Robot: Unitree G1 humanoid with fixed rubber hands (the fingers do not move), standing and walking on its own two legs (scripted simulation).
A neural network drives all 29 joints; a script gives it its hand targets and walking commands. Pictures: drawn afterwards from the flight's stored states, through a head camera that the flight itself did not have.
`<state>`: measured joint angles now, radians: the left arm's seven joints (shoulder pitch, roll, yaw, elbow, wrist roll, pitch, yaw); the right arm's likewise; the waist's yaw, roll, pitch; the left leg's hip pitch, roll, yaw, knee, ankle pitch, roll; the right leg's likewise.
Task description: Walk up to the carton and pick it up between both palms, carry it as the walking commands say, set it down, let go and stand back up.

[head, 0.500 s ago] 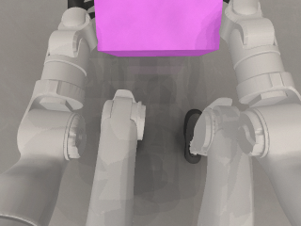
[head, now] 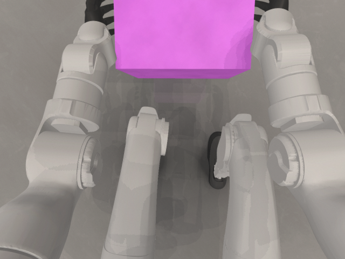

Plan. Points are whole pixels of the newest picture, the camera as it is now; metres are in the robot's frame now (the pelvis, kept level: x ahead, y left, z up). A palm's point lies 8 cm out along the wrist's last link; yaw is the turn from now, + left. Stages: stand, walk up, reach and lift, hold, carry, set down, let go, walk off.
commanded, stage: reach and lift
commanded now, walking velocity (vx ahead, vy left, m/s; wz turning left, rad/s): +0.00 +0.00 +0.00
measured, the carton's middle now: (183, 33) +0.53 +0.04 -0.15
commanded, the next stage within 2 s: none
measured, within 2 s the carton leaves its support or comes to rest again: neither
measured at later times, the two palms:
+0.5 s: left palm (81, 13) +0.49 +0.20 -0.01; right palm out of the picture +0.52 -0.11 +0.01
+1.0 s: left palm out of the picture +0.48 +0.19 +0.08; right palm out of the picture +0.51 -0.12 +0.10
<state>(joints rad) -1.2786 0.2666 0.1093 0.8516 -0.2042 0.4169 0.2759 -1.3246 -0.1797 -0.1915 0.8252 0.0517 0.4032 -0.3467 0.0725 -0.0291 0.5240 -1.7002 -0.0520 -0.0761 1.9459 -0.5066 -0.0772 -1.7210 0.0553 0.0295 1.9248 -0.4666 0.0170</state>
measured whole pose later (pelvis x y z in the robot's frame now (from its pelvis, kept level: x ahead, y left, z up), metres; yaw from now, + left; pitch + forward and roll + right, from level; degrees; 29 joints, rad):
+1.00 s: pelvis +0.00 +0.00 +0.12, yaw +1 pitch +6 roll +0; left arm -1.17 0.22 0.11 0.83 -0.18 0.46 0.28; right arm -1.18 -0.12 -0.25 0.76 0.01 0.44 -0.33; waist 0.07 -0.02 0.52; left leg -1.21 -0.04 -0.08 1.53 -0.43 -0.07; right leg -1.22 0.06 0.04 1.52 -0.41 0.02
